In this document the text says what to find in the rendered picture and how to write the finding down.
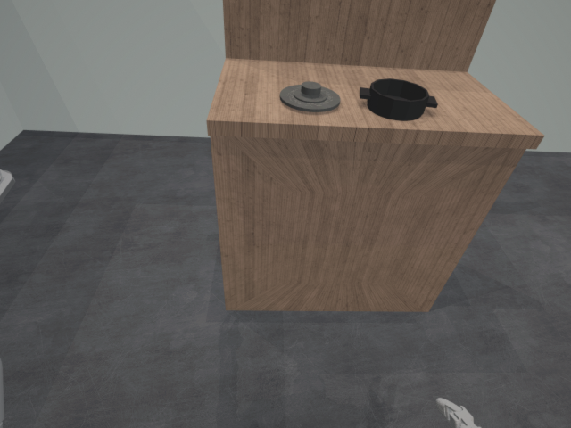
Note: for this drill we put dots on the pot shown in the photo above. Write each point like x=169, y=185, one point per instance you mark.
x=397, y=99

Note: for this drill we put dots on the knob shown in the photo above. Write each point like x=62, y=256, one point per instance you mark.
x=311, y=88

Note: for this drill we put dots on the table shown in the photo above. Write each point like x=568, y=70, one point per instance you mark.
x=345, y=210

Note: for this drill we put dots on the right robot hand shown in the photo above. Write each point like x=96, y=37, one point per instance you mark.
x=459, y=417

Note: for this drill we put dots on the lid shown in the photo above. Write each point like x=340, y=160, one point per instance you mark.
x=292, y=97

